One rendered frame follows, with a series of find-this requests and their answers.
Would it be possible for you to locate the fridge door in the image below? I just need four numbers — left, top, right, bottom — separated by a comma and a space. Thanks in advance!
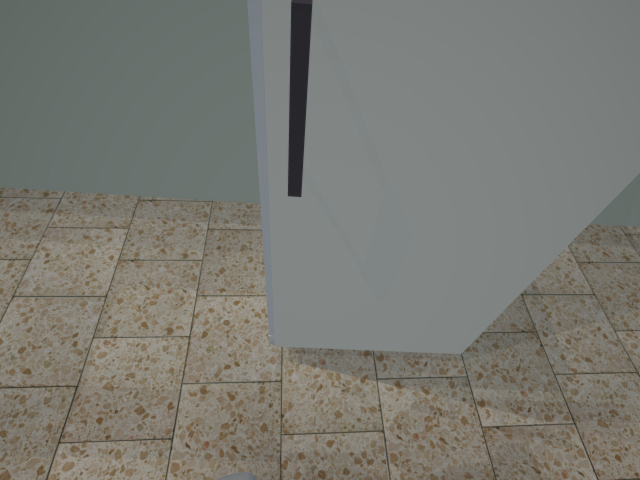
261, 0, 640, 354

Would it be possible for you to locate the handle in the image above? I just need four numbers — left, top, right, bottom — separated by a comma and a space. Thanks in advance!
288, 0, 312, 197

